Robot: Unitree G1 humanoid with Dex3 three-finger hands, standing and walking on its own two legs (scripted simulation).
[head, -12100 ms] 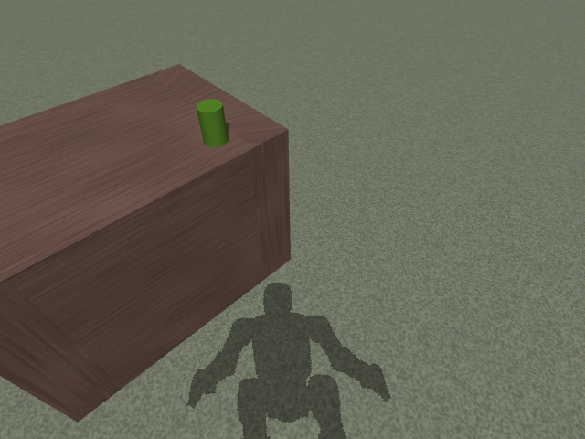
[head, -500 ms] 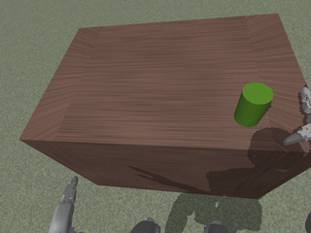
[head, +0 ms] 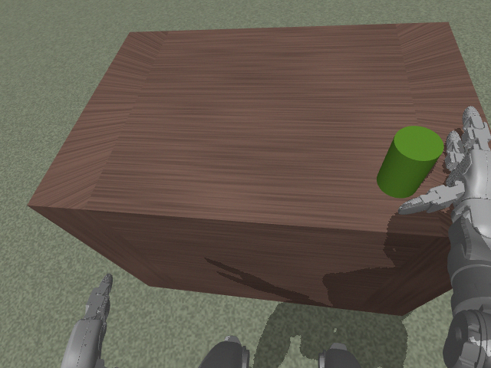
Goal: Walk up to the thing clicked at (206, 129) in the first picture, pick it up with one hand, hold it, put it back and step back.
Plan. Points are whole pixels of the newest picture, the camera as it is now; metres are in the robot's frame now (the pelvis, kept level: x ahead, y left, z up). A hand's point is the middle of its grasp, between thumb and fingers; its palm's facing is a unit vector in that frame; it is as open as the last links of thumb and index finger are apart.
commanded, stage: rest palm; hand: right
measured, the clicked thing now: (406, 164) +0.47 -0.20 +0.02
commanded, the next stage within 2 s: close in 0.12 s
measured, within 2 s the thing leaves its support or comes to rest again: leaves its support in 1.40 s
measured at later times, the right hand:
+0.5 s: hand (410, 157) +0.47 -0.20 +0.04, palm faces +0.18 +0.98 +0.02, open 16.8 cm
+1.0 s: hand (412, 157) +0.47 -0.20 +0.04, palm faces +0.19 +0.98 +0.00, open 10.8 cm
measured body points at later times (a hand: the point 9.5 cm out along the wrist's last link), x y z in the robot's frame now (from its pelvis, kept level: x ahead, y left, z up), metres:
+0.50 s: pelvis +0.00 +0.00 +0.00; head +0.11 -0.03 +0.43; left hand +0.16 +0.26 +0.00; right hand +0.46 -0.25 +0.04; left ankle +0.03 +0.13 -0.65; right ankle +0.03 -0.13 -0.65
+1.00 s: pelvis +0.00 +0.00 +0.00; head +0.11 -0.04 +0.44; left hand +0.16 +0.27 +0.01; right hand +0.45 -0.26 +0.04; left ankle +0.03 +0.13 -0.65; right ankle +0.03 -0.13 -0.65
